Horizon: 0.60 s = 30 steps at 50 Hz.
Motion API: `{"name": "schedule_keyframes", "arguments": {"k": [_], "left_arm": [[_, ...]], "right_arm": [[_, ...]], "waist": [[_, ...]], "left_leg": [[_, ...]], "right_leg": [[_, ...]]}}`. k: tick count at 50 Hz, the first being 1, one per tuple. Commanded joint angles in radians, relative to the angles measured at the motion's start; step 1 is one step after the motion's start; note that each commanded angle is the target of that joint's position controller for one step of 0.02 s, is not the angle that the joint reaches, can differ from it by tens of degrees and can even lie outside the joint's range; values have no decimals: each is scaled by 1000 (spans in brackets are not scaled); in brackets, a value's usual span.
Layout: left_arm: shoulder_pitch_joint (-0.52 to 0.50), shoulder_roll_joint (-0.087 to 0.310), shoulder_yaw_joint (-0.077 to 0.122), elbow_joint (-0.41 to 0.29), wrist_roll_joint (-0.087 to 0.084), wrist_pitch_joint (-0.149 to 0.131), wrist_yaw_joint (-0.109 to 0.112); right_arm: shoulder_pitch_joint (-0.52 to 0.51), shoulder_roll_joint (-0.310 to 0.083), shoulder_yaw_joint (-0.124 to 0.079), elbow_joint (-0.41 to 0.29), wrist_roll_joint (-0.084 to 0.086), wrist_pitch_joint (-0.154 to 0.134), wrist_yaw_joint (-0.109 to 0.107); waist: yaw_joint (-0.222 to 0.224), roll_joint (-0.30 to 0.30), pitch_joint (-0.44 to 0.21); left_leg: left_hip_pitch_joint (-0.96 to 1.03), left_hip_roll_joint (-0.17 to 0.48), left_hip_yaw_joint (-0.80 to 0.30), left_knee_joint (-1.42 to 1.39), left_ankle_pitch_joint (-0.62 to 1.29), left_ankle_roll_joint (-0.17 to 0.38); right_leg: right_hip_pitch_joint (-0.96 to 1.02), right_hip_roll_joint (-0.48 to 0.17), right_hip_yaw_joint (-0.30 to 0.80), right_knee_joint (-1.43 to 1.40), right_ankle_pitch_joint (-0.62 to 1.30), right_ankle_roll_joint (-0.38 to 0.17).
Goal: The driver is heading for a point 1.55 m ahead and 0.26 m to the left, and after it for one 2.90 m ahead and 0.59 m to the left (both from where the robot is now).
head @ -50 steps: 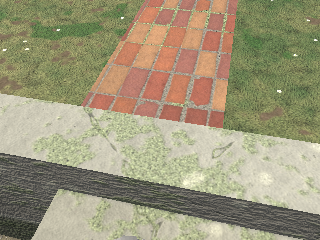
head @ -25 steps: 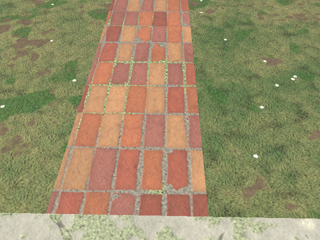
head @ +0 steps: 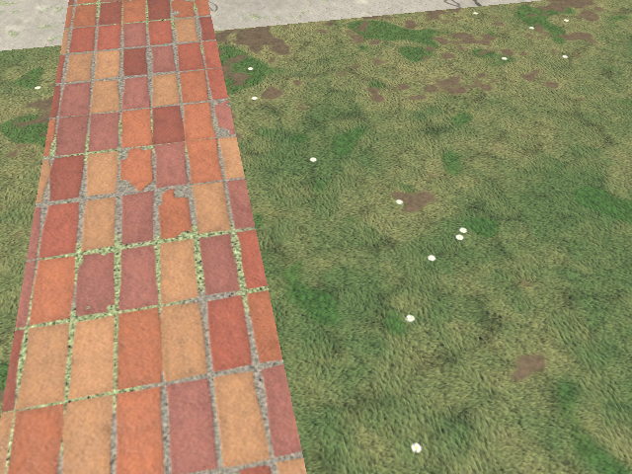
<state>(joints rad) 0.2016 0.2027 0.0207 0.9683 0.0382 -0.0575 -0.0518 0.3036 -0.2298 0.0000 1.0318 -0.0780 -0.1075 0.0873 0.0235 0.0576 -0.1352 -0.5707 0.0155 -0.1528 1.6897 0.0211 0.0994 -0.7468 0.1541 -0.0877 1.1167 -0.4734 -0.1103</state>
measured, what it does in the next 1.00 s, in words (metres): climbs: left foot, then right foot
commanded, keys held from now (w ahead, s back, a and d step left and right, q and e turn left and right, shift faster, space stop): w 0.92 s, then w+q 0.08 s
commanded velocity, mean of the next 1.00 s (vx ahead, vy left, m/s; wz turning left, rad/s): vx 0.50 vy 0.00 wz -0.12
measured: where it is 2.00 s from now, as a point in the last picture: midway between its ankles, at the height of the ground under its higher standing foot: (304, 259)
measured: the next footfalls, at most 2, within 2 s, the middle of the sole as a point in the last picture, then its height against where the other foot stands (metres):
left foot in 0.36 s outside the picture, level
right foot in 0.94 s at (391, 397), level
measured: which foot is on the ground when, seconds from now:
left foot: up 0.00-0.34, down 0.36-0.96, up 0.98-1.00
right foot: down 0.00-0.40, up 0.42-0.92, down 0.94-1.00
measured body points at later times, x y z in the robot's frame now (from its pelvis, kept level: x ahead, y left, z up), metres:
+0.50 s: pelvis +0.30 +0.06 +0.09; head +0.31 +0.07 +0.54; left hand +0.36 +0.30 -0.06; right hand +0.43 -0.19 -0.02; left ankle +0.37 +0.14 -0.65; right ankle +0.17 -0.06 -0.53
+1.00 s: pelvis +0.57 +0.00 +0.08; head +0.62 -0.01 +0.52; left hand +0.83 +0.19 -0.01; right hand +0.52 -0.25 -0.07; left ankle +0.40 +0.14 -0.59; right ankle +0.66 -0.11 -0.65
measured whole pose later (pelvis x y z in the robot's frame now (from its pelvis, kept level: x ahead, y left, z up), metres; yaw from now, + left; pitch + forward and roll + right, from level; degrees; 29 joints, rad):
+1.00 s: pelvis +0.57 +0.00 +0.08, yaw -5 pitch +4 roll +0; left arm -0.05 0.21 0.05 0.78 0.00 -0.11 -0.02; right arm 0.38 -0.22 -0.05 1.01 0.02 -0.08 -0.01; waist -0.06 0.00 0.02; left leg -0.19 0.00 -0.01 0.92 -0.47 0.02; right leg -0.51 0.00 -0.06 0.57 -0.13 -0.06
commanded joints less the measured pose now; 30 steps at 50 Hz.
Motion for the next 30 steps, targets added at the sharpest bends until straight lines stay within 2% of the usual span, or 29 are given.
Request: {"name": "schedule_keyframes", "arguments": {"k": [1,2,3,4,5,6,7,8,10,11,13,14,16,17,18,19,20,21,22,23,24,25,26,27,28,29,30], "left_arm": [[-14,-49,-24,54,18,-21,-8],[-63,-53,-30,60,20,-35,-11],[-135,-24,-19,26,22,-51,-13],[-166,-10,-18,0,15,-74,-7],[-139,5,-17,-9,20,-94,6],[-71,13,-17,-18,31,-108,16],[6,31,-15,-16,33,-116,24],[64,53,-6,-14,29,-116,28],[186,52,1,6,-6,-110,15],[238,50,4,25,-22,-106,5],[279,96,23,43,-26,-102,-17],[281,102,29,46,-27,-100,-20],[258,123,46,44,-23,-91,-9],[241,132,52,45,-15,-87,-7],[233,118,53,38,2,-85,-12],[283,31,32,25,16,-89,-5],[391,-27,5,1,36,-95,-5],[194,68,37,-17,13,-77,-12],[99,67,48,-44,-10,-62,-4],[94,57,45,-30,-13,-56,12],[106,28,38,-25,13,-58,19],[80,14,34,-29,38,-57,16],[57,-15,28,-39,37,-51,11],[38,-32,25,-38,29,-47,9],[17,73,56,-97,-90,-46,54],[-15,66,50,-105,-88,-44,70],[-36,59,47,-117,-68,-43,79]], "right_arm": [[-71,55,26,-130,19,0,-35],[-64,23,20,-131,8,18,-36],[-91,-18,8,-137,20,30,-40],[-102,-36,1,-152,14,27,-49],[-130,-52,-3,-164,4,19,-54],[-177,-53,-5,-187,-3,11,-56],[-226,-53,-5,-201,-6,4,-54],[-278,-35,3,-225,-5,1,-48],[-375,13,17,-251,-2,15,-38],[-408,27,16,-264,5,29,-34],[-473,-16,1,-291,5,49,-33],[-507,-40,-9,-306,5,50,-40],[-525,-73,-29,-313,26,35,-58],[-480,-92,-41,-300,44,23,-69],[-373,-112,-56,-269,60,4,-84],[-195,-148,-67,-217,53,-13,-88],[28,-150,-66,-169,54,-16,-77],[208,-106,-68,-78,16,-5,-86],[126,-142,-86,-72,13,-8,-99],[1,-100,-75,-89,9,-3,-112],[-56,-25,-55,-98,15,3,-109],[-96,30,-42,-107,23,5,-106],[-121,52,-36,-116,27,6,-105],[-120,44,-42,-114,22,5,-103],[-109,-45,-53,-110,92,-11,-91],[-111,-51,-53,-103,99,-19,-87],[-86,-62,-54,-96,93,-19,-88]], "waist": [[-85,-9,1],[-122,26,26],[-148,29,44],[-156,-19,61],[-133,-32,48],[-98,-31,47],[-55,-39,40],[-21,-48,27],[30,-81,84],[40,-104,108],[53,-139,141],[55,-138,145],[46,-131,126],[20,-124,94],[-13,-120,4],[-34,-8,-195],[-81,282,-427],[-200,195,-254],[-173,50,-29],[-111,-15,43],[-64,-19,35],[-38,-33,38],[-17,-34,22],[-16,-29,26],[24,-55,73],[20,-44,90],[11,-33,109]], "left_leg": [[-470,-35,-103,317,-18,86],[-500,-15,-60,244,-58,76],[-395,24,0,81,-127,46],[-321,45,33,-9,-121,25],[-260,57,66,-85,-86,-6],[-233,79,87,-196,-54,-45],[-233,91,101,-310,-17,-80],[-198,98,121,-475,7,-106],[-129,97,166,-763,14,-142],[-85,89,181,-851,29,-146],[-101,66,202,-964,35,-136],[-128,58,198,-1021,-1,-122],[-105,30,213,-1145,-71,-79],[-1,11,229,-1213,-21,-43],[237,5,234,-1177,38,7],[640,105,150,-1071,264,130],[1167,340,-305,-1214,128,377],[1095,344,-485,-1383,-169,291],[848,327,-377,-1428,-371,179],[637,306,-270,-1457,-356,147],[543,286,-183,-1485,-243,149],[478,270,-127,-1513,-178,151],[456,251,-91,-1524,-118,153],[451,233,-47,-1532,-90,158],[429,227,-18,-1536,-112,123],[407,219,-1,-1546,-117,113],[386,214,10,-1556,-99,113]], "right_leg": [[253,-240,655,-621,183,-195],[218,-231,573,-636,233,-189],[115,-210,442,-686,230,-162],[60,-167,353,-731,238,-135],[30,-140,315,-754,271,-121],[55,-139,291,-763,346,-115],[129,-146,286,-765,439,-118],[202,-152,266,-761,496,-111],[269,-183,268,-777,527,-123],[300,-211,294,-779,532,-131],[451,-284,360,-772,586,-156],[547,-319,392,-758,633,-156],[713,-357,409,-713,817,-134],[748,-339,381,-667,941,-105],[710,-287,321,-577,1072,-56],[544,-200,266,-367,901,1],[127,-31,213,-69,239,106],[-105,-17,236,159,-48,86],[-176,-84,264,289,90,41],[-138,-139,266,277,215,14],[-74,-177,274,243,291,-8],[-32,-204,252,214,313,-9],[-24,-215,231,204,299,-3],[-50,-218,220,201,271,6],[-57,-263,184,161,282,32],[-95,-285,173,101,302,51],[-113,-296,159,52,340,70]]}}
